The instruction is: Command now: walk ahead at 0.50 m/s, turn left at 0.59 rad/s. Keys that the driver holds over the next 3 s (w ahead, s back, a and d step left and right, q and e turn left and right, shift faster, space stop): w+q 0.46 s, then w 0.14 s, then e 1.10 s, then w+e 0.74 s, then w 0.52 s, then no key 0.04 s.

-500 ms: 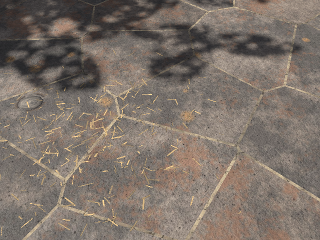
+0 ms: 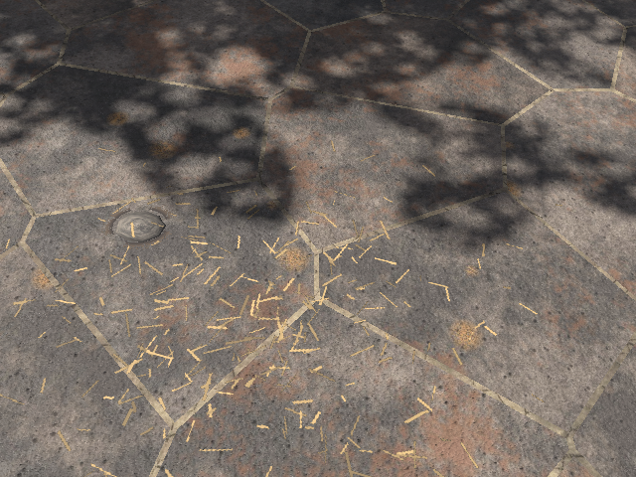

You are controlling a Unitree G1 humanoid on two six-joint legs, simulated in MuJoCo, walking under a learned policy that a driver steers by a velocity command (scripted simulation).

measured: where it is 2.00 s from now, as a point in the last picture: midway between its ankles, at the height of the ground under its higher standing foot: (283, 473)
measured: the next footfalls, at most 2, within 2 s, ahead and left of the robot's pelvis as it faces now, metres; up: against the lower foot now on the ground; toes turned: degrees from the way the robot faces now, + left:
right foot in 0.22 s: +0.33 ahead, -0.13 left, +0.00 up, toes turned +9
left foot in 0.72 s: +0.49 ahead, +0.17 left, +0.00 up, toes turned +23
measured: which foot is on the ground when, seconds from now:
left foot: down 0.00-0.24, up 0.26-0.70, down 0.72-1.00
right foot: up 0.00-0.20, down 0.22-0.72, up 0.74-1.00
